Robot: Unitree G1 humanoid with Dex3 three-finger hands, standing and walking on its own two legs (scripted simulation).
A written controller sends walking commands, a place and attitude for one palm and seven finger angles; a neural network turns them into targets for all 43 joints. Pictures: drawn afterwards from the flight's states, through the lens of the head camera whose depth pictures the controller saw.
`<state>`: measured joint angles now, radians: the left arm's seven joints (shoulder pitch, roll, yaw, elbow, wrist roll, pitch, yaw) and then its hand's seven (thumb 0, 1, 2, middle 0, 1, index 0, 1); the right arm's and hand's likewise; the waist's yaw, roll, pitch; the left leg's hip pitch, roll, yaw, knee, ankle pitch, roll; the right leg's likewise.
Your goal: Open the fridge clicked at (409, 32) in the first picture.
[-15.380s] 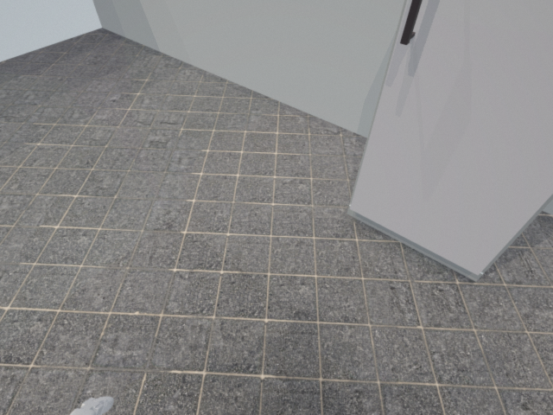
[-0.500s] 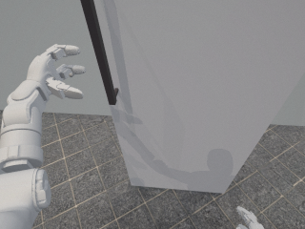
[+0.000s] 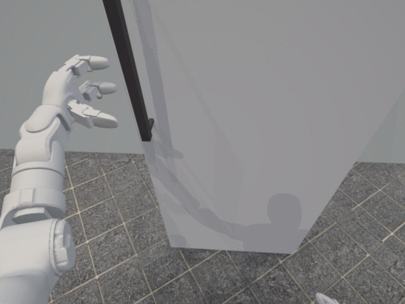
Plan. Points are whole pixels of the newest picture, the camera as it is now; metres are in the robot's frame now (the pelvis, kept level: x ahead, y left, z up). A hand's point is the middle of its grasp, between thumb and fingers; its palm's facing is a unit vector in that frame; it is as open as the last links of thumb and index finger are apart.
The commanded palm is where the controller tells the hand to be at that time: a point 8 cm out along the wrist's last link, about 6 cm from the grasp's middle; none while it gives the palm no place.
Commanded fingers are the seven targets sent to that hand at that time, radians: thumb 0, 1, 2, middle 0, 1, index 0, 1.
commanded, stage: move the hooked fingers beside the handle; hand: left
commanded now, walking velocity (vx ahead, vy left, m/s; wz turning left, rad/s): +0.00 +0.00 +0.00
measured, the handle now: (131, 58) +0.47 +0.14 +0.27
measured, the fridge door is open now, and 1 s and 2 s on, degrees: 0 0 0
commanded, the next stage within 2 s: feel for the door with the fingertips in 1.52 s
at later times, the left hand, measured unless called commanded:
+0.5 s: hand (99, 102) +0.41 +0.19 +0.22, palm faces +0.01 -1.00 -0.03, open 14.0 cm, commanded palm +0.38 +0.24 +0.23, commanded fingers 0.00 -0.50 0.30 -0.30 -1.20 -0.30 -1.20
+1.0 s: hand (101, 90) +0.42 +0.19 +0.24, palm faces -0.02 -1.00 -0.01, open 14.0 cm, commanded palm +0.40 +0.25 +0.23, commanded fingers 0.00 -0.50 0.30 -0.30 -1.20 -0.30 -1.20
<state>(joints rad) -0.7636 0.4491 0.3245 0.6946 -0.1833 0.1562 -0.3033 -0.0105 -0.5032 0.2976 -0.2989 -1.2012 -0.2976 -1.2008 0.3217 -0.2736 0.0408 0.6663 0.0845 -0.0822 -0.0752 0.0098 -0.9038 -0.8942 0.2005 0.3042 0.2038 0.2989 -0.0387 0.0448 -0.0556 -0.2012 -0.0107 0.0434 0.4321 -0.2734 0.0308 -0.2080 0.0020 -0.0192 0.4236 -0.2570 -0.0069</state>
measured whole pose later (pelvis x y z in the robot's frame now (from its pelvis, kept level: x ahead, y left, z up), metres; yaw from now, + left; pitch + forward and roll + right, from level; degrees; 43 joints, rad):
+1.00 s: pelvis -0.01 -0.01 +0.00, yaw +0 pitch +2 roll +0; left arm -0.84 0.47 0.32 0.80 -0.18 0.12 -0.30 -0.01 -0.50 0.30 -0.30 -1.20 -0.30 -1.20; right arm 0.31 -0.28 0.05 0.68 0.09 -0.09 -0.09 0.01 -0.90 -0.89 0.20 0.30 0.20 0.30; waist -0.05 0.04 -0.05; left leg -0.21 0.00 0.03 0.43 -0.25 0.02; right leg -0.21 0.01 -0.03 0.42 -0.24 -0.02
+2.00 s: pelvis -0.02 +0.00 +0.00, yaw +1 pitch +1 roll +0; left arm -0.79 0.34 0.25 0.62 -0.19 0.24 -0.20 -0.01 -0.51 0.30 -0.30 -1.20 -0.30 -1.20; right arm 0.25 -0.25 0.06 0.67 0.08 -0.05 -0.07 0.01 -0.90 -0.89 0.20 0.30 0.20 0.30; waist -0.03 0.04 -0.05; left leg -0.20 -0.01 0.03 0.43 -0.25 0.03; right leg -0.20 0.00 -0.03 0.42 -0.24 -0.01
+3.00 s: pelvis -0.01 -0.01 +0.00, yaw +0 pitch +2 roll +0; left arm -0.81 0.34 0.24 0.67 -0.18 0.15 -0.20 -0.01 -0.51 0.30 -0.31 -1.21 -0.31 -1.20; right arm 0.29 -0.26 0.04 0.67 0.08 -0.08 -0.07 0.01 -0.90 -0.89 0.20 0.30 0.20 0.30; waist -0.03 0.04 -0.04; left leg -0.22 0.00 0.04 0.44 -0.25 0.02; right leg -0.22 0.01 -0.02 0.42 -0.23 -0.02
